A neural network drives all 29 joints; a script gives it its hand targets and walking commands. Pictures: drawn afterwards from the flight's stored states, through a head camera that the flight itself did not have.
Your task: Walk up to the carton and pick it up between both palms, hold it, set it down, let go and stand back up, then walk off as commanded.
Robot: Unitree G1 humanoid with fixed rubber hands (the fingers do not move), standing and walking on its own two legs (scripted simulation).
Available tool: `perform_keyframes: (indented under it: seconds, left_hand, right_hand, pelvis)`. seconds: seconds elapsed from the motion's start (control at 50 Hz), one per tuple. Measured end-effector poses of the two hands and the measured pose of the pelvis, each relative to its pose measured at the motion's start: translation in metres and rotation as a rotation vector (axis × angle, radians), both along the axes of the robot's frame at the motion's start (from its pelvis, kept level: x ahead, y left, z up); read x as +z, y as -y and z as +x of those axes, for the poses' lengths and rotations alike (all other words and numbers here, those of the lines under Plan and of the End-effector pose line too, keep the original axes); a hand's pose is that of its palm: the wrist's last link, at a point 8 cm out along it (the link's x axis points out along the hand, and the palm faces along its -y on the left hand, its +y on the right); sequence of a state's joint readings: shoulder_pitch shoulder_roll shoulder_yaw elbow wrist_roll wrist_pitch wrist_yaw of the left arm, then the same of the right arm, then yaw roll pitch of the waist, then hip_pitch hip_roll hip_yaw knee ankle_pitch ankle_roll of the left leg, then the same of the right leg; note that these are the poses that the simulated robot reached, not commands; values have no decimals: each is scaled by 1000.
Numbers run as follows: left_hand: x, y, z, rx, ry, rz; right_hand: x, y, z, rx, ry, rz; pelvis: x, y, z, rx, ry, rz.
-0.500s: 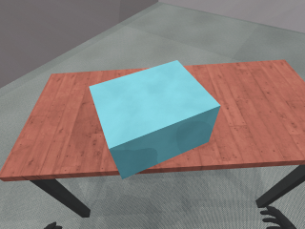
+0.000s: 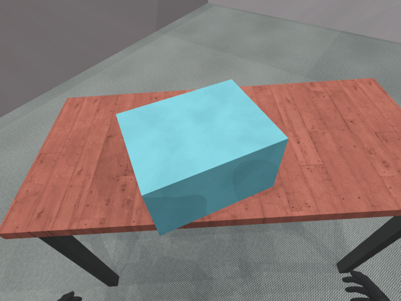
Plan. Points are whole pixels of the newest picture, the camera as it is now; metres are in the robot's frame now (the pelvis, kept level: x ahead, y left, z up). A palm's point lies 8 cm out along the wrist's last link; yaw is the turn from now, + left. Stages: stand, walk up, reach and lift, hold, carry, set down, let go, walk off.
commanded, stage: walk up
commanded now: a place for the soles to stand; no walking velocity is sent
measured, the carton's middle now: (198, 152) +0.44 +0.03 +0.02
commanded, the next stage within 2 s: none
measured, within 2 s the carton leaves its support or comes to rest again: neither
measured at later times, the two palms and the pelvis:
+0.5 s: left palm out of the picture +0.10 +0.32 -0.07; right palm out of the picture +0.12 -0.30 -0.08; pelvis +0.00 +0.00 +0.00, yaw +0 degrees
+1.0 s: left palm out of the picture +0.10 +0.32 -0.07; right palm out of the picture +0.12 -0.30 -0.08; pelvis +0.00 +0.00 +0.00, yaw +0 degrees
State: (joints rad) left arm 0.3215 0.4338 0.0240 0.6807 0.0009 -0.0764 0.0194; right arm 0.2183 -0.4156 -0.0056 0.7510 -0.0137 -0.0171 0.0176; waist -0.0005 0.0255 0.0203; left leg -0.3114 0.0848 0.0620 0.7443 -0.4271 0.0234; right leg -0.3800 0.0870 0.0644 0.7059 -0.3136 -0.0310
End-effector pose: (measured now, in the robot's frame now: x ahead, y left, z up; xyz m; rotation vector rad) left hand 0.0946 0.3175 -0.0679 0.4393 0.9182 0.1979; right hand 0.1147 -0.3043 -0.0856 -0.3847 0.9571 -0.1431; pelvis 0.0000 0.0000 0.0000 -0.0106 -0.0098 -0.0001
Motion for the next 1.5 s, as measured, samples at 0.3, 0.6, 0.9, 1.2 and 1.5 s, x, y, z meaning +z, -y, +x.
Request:
perform_keyframes:
  seconds: [0.3, 0.6, 0.9, 1.2, 1.5]
  left_hand:
    - [0, 0, 2, 0, 2, -1]
    - [0, 0, 3, -1, 2, -1]
    - [1, -1, 4, -1, 6, -2]
    - [0, -4, 4, 1, 3, -5]
    - [1, -5, 5, 0, 8, -6]
  right_hand:
    - [1, 0, 1, -1, 6, -2]
    - [1, 1, 2, -2, 8, -2]
    - [2, -1, 3, -1, 15, -2]
    - [3, -4, 3, -1, 14, -5]
    - [4, -5, 3, -1, 16, -5]
  pelvis:
    - [0, 0, 1, -1, 0, -1]
    - [0, 0, 2, -3, 0, -1]
    - [1, -2, 2, -3, 2, -1]
    - [1, -5, 3, -2, 0, -3]
    - [1, -6, 2, -2, 3, -3]
